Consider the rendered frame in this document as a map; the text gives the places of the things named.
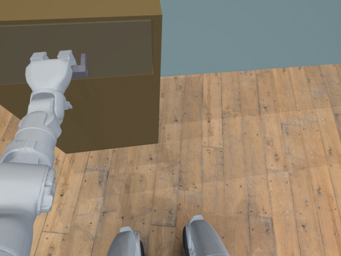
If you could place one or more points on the handle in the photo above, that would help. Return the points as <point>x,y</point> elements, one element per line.
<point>79,71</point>

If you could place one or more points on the robot left hand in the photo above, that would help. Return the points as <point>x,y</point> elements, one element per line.
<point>55,74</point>

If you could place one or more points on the left robot upper arm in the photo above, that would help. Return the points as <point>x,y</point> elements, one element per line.
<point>26,190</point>

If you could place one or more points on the cabinet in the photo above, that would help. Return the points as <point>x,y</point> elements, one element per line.
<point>107,112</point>

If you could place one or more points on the drawer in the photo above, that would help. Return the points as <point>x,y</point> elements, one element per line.
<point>112,48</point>

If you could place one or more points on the robot thigh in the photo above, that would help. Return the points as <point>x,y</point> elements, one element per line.
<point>202,238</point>
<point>126,243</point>

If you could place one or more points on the right robot thigh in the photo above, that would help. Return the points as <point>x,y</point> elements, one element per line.
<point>202,238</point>

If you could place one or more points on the robot left forearm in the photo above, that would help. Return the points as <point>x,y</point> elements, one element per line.
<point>36,138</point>

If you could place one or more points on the left robot thigh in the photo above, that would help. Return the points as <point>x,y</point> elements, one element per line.
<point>126,243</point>

